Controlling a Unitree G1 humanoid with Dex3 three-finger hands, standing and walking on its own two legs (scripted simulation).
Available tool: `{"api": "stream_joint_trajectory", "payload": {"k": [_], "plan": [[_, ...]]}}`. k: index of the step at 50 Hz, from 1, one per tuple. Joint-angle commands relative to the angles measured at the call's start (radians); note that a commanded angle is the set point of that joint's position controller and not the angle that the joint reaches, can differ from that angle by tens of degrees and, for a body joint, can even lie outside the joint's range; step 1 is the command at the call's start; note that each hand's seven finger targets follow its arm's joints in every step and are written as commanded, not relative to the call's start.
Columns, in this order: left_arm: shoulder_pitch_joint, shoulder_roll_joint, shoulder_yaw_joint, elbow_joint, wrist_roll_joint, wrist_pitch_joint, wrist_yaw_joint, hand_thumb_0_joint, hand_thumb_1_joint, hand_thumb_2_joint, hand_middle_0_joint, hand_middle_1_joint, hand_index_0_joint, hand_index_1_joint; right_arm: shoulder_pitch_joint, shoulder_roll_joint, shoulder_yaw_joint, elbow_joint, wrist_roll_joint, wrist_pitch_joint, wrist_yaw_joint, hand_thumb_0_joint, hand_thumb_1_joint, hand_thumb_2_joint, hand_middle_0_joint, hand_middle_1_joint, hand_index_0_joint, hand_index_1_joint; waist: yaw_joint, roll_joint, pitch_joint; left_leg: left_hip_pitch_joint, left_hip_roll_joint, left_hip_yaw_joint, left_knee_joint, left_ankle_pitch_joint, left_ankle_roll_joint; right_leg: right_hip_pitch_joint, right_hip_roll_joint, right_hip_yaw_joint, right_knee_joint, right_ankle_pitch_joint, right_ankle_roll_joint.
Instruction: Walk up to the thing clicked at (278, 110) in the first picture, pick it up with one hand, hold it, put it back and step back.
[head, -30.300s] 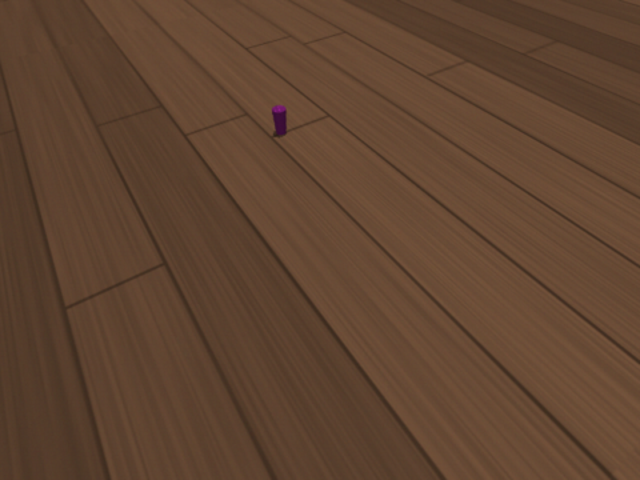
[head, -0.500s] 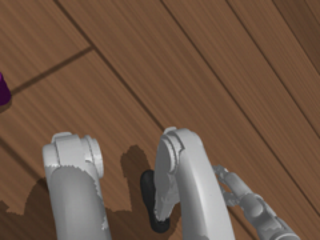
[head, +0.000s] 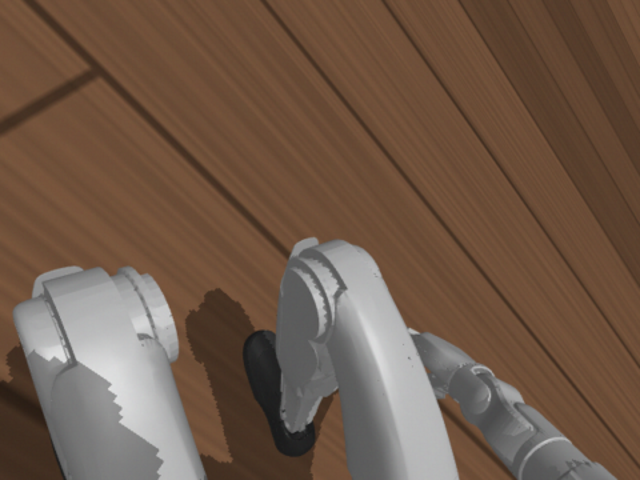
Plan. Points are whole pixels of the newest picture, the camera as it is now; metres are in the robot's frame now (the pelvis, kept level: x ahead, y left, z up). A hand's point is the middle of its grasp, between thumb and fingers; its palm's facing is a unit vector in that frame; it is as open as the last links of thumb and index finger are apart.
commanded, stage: close in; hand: left
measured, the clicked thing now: out of the picture +0.44 +0.37 -0.20
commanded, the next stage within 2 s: close in 0.20 s
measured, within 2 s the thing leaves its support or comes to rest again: leaves its support in 1.22 s
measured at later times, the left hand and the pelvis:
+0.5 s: hand out of the picture +0.40 +0.37 -0.18, palm faces +0.61 -0.80 -0.02, open 14.7 cm; pelvis +0.00 +0.00 +0.00, yaw -1 degrees
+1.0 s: hand out of the picture +0.43 +0.36 -0.17, palm faces +0.59 -0.81 -0.02, open 9.9 cm; pelvis +0.00 +0.00 +0.00, yaw -2 degrees
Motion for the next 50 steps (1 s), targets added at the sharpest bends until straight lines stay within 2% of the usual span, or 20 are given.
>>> {"api": "stream_joint_trajectory", "payload": {"k": [1, 5, 8, 11, 15, 16, 19, 21, 24, 29, 31, 32, 37, 38, 41, 42, 43, 44, 47, 50], "plan": [[-0.148, 0.235, -0.017, -0.147, -0.024, -0.083, 0.037, 0.0, -0.611, 0.097, -0.082, -0.157, -0.128, -0.121, 0.03, -0.369, -0.127, -0.017, -0.008, 0.023, -0.013, 0.0, -0.907, -0.895, 0.201, 0.3, 0.2, 0.3, -0.098, 0.675, -0.564, 0.469, 0.089, 0.091, -0.359, 0.18, -0.029, 0.173, -0.009, -0.122, -0.157, 0.207, -0.059], [-0.15, 0.172, -0.087, -0.099, -0.03, -0.069, 0.054, 0.0, -0.611, 0.144, -0.113, -0.186, -0.16, -0.151, 0.023, -0.366, -0.123, -0.027, 0.002, 0.029, -0.006, 0.0, -0.901, -0.895, 0.201, 0.3, 0.2, 0.3, -0.115, 0.6, -0.513, 0.391, 0.082, 0.08, -0.358, 0.105, -0.02, 0.158, -0.007, -0.127, -0.173, 0.176, -0.056], [-0.165, 0.139, -0.108, -0.097, -0.043, -0.07, 0.071, 0.0, -0.589, 0.196, -0.16, -0.229, -0.203, -0.197, 0.026, -0.36, -0.118, -0.031, 0.003, 0.027, -0.001, 0.0, -0.902, -0.896, 0.201, 0.3, 0.2, 0.3, -0.122, 0.539, -0.52, 0.366, 0.079, 0.081, -0.335, 0.109, -0.008, 0.182, -0.002, -0.125, -0.187, 0.187, -0.05], [-0.167, 0.161, -0.103, -0.099, -0.035, -0.087, 0.094, 0.0, -0.548, 0.195, -0.141, -0.213, -0.184, -0.18, 0.016, -0.363, -0.114, -0.036, 0.005, 0.031, 0.003, 0.0, -0.9, -0.895, 0.201, 0.3, 0.2, 0.3, -0.111, 0.565, -0.503, 0.383, 0.084, 0.059, -0.351, 0.112, -0.016, 0.165, -0.002, -0.132, -0.166, 0.185, -0.055], [-0.17, 0.207, -0.072, -0.105, -0.023, -0.107, 0.139, 0.0, -0.524, 0.218, -0.144, -0.215, -0.181, -0.189, 0.014, -0.358, -0.099, -0.042, -0.001, 0.04, 0.007, 0.0, -0.898, -0.897, 0.201, 0.3, 0.2, 0.3, -0.099, 0.591, -0.527, 0.383, 0.086, 0.068, -0.342, 0.132, -0.017, 0.202, 0.003, -0.127, -0.164, 0.2, -0.057], [-0.167, 0.223, -0.054, -0.11, -0.022, -0.11, 0.15, 0.0, -0.456, 0.242, -0.177, -0.2, -0.195, -0.192, 0.014, -0.36, -0.098, -0.049, -0.002, 0.043, 0.008, 0.0, -0.885, -0.898, 0.201, 0.3, 0.2, 0.3, -0.095, 0.599, -0.53, 0.388, 0.085, 0.072, -0.342, 0.133, -0.017, 0.203, 0.004, -0.128, -0.169, 0.197, -0.057], [-0.19, 0.239, -0.049, -0.125, -0.016, -0.122, 0.169, 0.0, -0.216, 0.405, -0.39, -0.392, -0.409, -0.38, 0.012, -0.363, -0.096, -0.046, -0.004, 0.048, 0.008, 0.0, -0.871, -0.893, 0.201, 0.3, 0.2, 0.3, -0.112, 0.613, -0.514, 0.38, 0.089, 0.078, -0.34, 0.118, -0.015, 0.205, 0.003, -0.125, -0.174, 0.196, -0.056], [-0.205, 0.241, -0.054, -0.137, -0.007, -0.126, 0.175, 0.0, -0.1, 0.472, -0.468, -0.46, -0.485, -0.449, 0.009, -0.364, -0.096, -0.046, -0.008, 0.051, 0.007, 0.0, -0.87, -0.892, 0.201, 0.3, 0.2, 0.3, -0.126, 0.633, -0.516, 0.39, 0.092, 0.077, -0.342, 0.116, -0.017, 0.2, 0.003, -0.127, -0.174, 0.197, -0.056], [-0.217, 0.234, -0.086, -0.134, 0.009, -0.122, 0.168, 0.0, 0.061, 0.534, -0.505, -0.5, -0.519, -0.489, 0.015, -0.363, -0.095, -0.038, -0.01, 0.055, 0.005, 0.0, -0.863, -0.89, 0.2, 0.299, 0.2, 0.299, -0.142, 0.651, -0.516, 0.392, 0.092, 0.079, -0.341, 0.126, -0.017, 0.199, 0.004, -0.127, -0.171, 0.211, -0.058], [-0.227, 0.168, -0.119, -0.096, -0.02, -0.105, 0.152, 0.0, 0.201, 0.62, -0.604, -0.582, -0.611, -0.576, 0.029, -0.367, -0.093, -0.034, -0.005, 0.055, 0.005, 0.0, -0.863, -0.89, 0.2, 0.299, 0.199, 0.299, -0.163, 0.589, -0.541, 0.403, 0.093, 0.064, -0.33, 0.168, -0.013, 0.217, 0.005, -0.134, -0.177, 0.251, -0.052], [-0.222, 0.163, -0.129, -0.086, -0.03, -0.1, 0.148, 0.0, 0.274, 0.654, -0.658, -0.619, -0.662, -0.614, 0.028, -0.363, -0.087, -0.04, -0.001, 0.055, 0.005, 0.0, -0.858, -0.889, 0.2, 0.299, 0.199, 0.299, -0.155, 0.567, -0.541, 0.387, 0.091, 0.069, -0.319, 0.16, -0.006, 0.226, 0.009, -0.133, -0.187, 0.246, -0.051], [-0.222, 0.177, -0.111, -0.074, -0.034, -0.097, 0.151, 0.0, 0.317, 0.685, -0.68, -0.648, -0.685, -0.642, 0.035, -0.365, -0.087, -0.034, 0.0, 0.057, 0.004, 0.0, -0.857, -0.889, 0.2, 0.299, 0.199, 0.299, -0.152, 0.562, -0.546, 0.389, 0.091, 0.065, -0.321, 0.169, -0.007, 0.231, 0.009, -0.135, -0.187, 0.252, -0.05], [-0.22, 0.23, -0.095, -0.074, -0.024, -0.094, 0.162, 0.0, 0.446, 0.835, -0.84, -0.81, -0.845, -0.805, 0.025, -0.361, -0.079, -0.042, 0.004, 0.065, 0.002, 0.0, -0.856, -0.888, 0.2, 0.299, 0.199, 0.299, -0.131, 0.579, -0.521, 0.365, 0.093, 0.076, -0.325, 0.145, -0.005, 0.229, 0.01, -0.129, -0.194, 0.227, -0.055], [-0.225, 0.231, -0.097, -0.071, -0.02, -0.092, 0.162, 0.0, 0.378, 0.866, -0.913, -0.882, -0.921, -0.875, 0.023, -0.359, -0.076, -0.047, 0.0, 0.067, 0.0, 0.0, -0.862, -0.89, 0.2, 0.299, 0.199, 0.299, -0.135, 0.569, -0.529, 0.361, 0.092, 0.082, -0.318, 0.147, -0.003, 0.241, 0.012, -0.128, -0.203, 0.231, -0.054], [-0.241, 0.223, -0.106, -0.089, -0.02, -0.094, 0.162, 0.0, 0.396, 0.987, -1.011, -1.017, -1.022, -1.011, 0.014, -0.357, -0.077, -0.053, 0.001, 0.069, -0.001, 0.0, -0.873, -0.892, 0.2, 0.299, 0.199, 0.299, -0.143, 0.583, -0.518, 0.351, 0.094, 0.083, -0.324, 0.123, -0.002, 0.224, 0.012, -0.128, -0.202, 0.215, -0.056], [-0.237, 0.232, -0.1, -0.083, -0.016, -0.09, 0.163, 0.0, 0.394, 0.999, -1.034, -1.039, -1.047, -1.032, 0.029, -0.357, -0.076, -0.042, -0.002, 0.07, -0.002, 0.0, -0.872, -0.891, 0.2, 0.299, 0.199, 0.299, -0.144, 0.593, -0.54, 0.372, 0.096, 0.084, -0.321, 0.146, -0.005, 0.243, 0.013, -0.127, -0.201, 0.234, -0.055], [-0.241, 0.212, -0.12, -0.092, -0.016, -0.09, 0.159, 0.0, 0.415, 1.018, -1.051, -1.051, -1.061, -1.047, 0.021, -0.356, -0.077, -0.052, 0.0, 0.069, -0.002, 0.0, -0.871, -0.892, 0.2, 0.299, 0.199, 0.299, -0.146, 0.591, -0.533, 0.366, 0.095, 0.084, -0.32, 0.142, -0.003, 0.234, 0.013, -0.125, -0.202, 0.232, -0.056], [-0.244, 0.223, -0.105, -0.09, -0.015, -0.09, 0.161, 0.0, 0.408, 1.043, -1.065, -1.079, -1.077, -1.074, 0.026, -0.36, -0.079, -0.046, -0.001, 0.069, -0.003, 0.0, -0.872, -0.892, 0.2, 0.299, 0.199, 0.299, -0.15, 0.584, -0.535, 0.375, 0.097, 0.08, -0.323, 0.151, -0.004, 0.234, 0.012, -0.13, -0.201, 0.237, -0.055], [-0.258, 0.219, -0.108, -0.093, -0.02, -0.087, 0.158, 0.0, 0.413, 1.121, -1.103, -1.171, -1.107, -1.178, 0.03, -0.365, -0.08, -0.045, 0.0, 0.07, -0.005, 0.0, -0.888, -0.9, 0.2, 0.3, 0.2, 0.3, -0.155, 0.598, -0.549, 0.408, 0.101, 0.069, -0.331, 0.175, -0.01, 0.237, 0.011, -0.134, -0.195, 0.253, -0.055], [-0.266, 0.22, -0.118, -0.122, -0.026, -0.092, 0.148, 0.0, 0.487, 1.194, -1.142, -1.228, -1.151, -1.233, 0.023, -0.362, -0.075, -0.053, 0.004, 0.07, -0.004, 0.0, -0.878, -0.898, 0.201, 0.3, 0.2, 0.3, -0.152, 0.615, -0.545, 0.403, 0.1, 0.067, -0.336, 0.158, -0.009, 0.229, 0.01, -0.136, -0.194, 0.239, -0.058]]}}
